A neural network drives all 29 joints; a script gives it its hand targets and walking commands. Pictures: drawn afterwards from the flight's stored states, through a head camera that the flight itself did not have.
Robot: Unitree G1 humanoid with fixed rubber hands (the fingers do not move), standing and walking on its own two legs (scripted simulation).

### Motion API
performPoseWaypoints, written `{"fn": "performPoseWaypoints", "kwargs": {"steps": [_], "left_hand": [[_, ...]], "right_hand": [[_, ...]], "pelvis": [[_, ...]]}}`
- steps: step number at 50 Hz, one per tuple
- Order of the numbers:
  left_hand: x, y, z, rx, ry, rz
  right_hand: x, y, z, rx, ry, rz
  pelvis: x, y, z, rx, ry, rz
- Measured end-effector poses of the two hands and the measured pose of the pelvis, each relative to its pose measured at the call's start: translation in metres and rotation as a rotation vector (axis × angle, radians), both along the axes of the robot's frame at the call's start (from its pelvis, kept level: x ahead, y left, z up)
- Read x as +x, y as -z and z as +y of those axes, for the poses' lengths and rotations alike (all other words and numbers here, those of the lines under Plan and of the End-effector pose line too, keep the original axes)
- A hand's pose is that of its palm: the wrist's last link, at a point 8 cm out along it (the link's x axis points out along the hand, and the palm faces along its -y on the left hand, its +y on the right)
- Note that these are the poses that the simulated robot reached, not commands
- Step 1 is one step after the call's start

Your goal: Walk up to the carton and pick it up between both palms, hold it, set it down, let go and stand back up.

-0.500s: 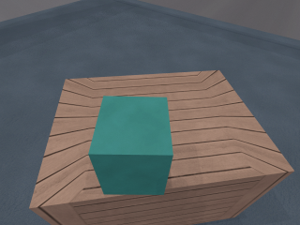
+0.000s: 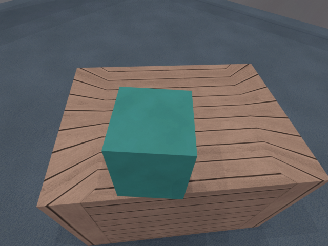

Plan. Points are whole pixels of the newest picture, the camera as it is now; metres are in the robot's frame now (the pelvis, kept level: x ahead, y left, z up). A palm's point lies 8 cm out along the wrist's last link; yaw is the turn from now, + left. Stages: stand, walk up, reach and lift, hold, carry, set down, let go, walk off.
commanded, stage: reach and lift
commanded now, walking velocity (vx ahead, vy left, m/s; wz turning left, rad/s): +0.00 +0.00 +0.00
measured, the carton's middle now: (152, 145) +0.41 +0.02 -0.01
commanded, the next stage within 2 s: none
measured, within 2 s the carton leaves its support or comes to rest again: neither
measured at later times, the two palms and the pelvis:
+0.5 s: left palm out of the picture +0.12 +0.24 -0.08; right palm out of the picture +0.08 -0.21 -0.08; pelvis -0.03 +0.01 +0.01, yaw -2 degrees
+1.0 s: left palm out of the picture +0.16 +0.23 -0.06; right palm out of the picture +0.12 -0.19 -0.05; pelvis -0.01 +0.02 +0.02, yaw -2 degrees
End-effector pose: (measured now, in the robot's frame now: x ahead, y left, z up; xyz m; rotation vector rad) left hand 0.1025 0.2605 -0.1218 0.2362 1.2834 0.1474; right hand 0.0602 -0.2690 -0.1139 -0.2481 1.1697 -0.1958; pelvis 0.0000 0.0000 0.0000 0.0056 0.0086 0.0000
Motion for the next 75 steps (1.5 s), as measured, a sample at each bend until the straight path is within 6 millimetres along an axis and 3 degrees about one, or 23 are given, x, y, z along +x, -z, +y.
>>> {"fn": "performPoseWaypoints", "kwargs": {"steps": [5,8,12,21,28,36,48,62,75], "left_hand": [[0.056,-0.013,-0.006,-0.001,0.039,-0.108],[0.072,-0.032,-0.017,-0.02,0.074,-0.215],[0.063,-0.044,-0.027,-0.046,0.086,-0.259],[0.022,-0.032,-0.026,-0.051,0.042,-0.233],[0.024,-0.045,-0.02,-0.044,0.043,-0.333],[0.038,-0.059,-0.022,-0.066,0.05,-0.431],[0.051,-0.063,-0.028,-0.108,0.044,-0.547],[0.064,-0.078,-0.018,-0.129,0.077,-0.726],[0.068,-0.087,-0.016,-0.163,0.089,-0.871]], "right_hand": [[0.072,-0.011,0.007,0.032,-0.028,-0.229],[0.088,-0.029,0.018,0.047,-0.051,-0.319],[0.078,-0.041,0.026,0.046,-0.046,-0.345],[0.031,-0.034,0.047,0.073,-0.015,-0.304],[0.022,-0.038,0.062,0.105,-0.006,-0.366],[0.03,-0.052,0.064,0.101,-0.011,-0.442],[0.056,-0.063,0.077,0.122,-0.007,-0.52],[0.089,-0.074,0.091,0.15,0.006,-0.667],[0.106,-0.083,0.106,0.163,0.0,-0.793]], "pelvis": [[-0.019,0.011,0.001,-0.002,0.006,-0.013],[-0.023,0.005,0.001,0.001,0.001,-0.047],[-0.024,-0.004,0.003,-0.001,-0.001,-0.075],[-0.033,-0.008,0.009,0.0,0.021,-0.096],[-0.034,-0.011,0.013,0.004,0.034,-0.091],[-0.029,-0.017,0.016,0.008,0.043,-0.094],[-0.012,-0.022,0.017,0.004,0.037,-0.083],[0.011,-0.023,0.026,-0.014,0.018,-0.083],[0.015,-0.021,0.038,-0.028,0.006,-0.089]]}}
